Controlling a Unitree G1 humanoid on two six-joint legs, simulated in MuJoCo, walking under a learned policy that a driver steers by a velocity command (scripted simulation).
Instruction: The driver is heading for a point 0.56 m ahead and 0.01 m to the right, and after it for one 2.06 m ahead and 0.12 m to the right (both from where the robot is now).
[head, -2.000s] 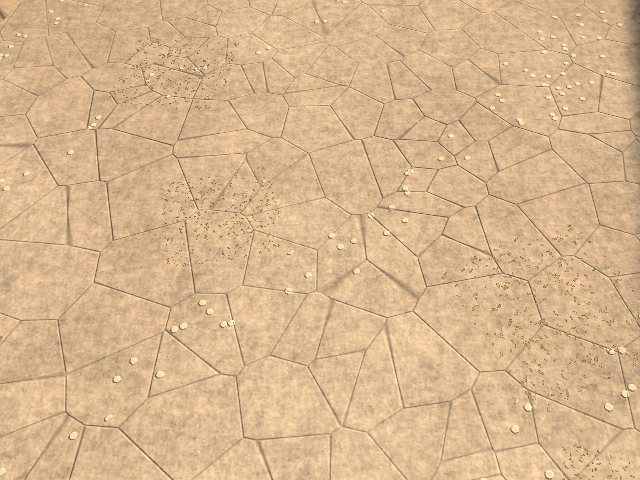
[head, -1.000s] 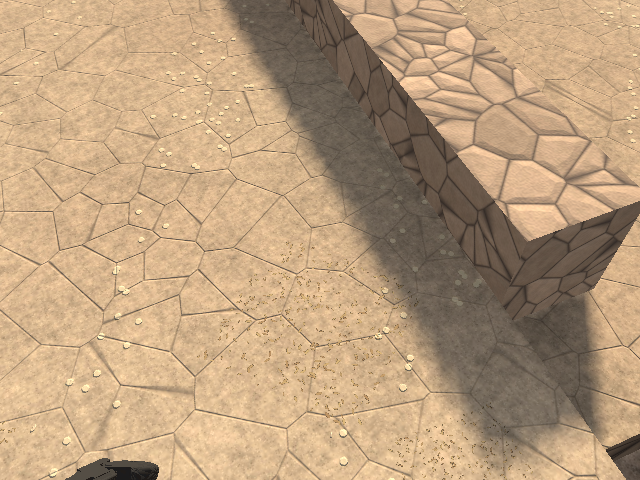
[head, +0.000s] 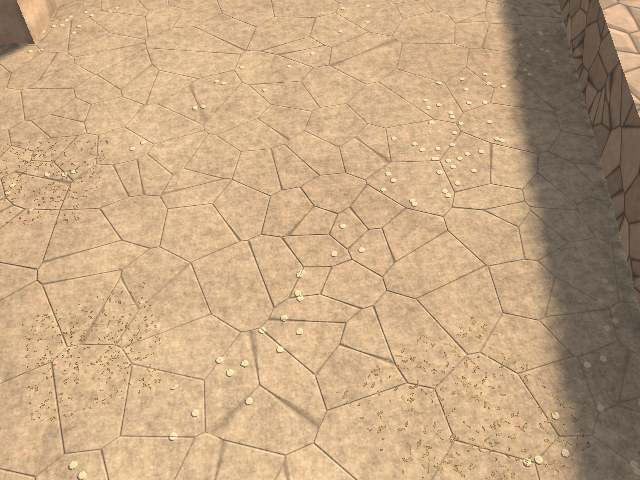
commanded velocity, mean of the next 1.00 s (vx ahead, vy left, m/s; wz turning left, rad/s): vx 0.41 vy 0.00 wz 0.07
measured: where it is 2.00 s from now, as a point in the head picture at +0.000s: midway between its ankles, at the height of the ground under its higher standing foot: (252, 455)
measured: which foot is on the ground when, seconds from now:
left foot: down 0.00-0.02, up 0.04-0.46, down 0.48-1.00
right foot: down 0.00-0.50, up 0.52-1.00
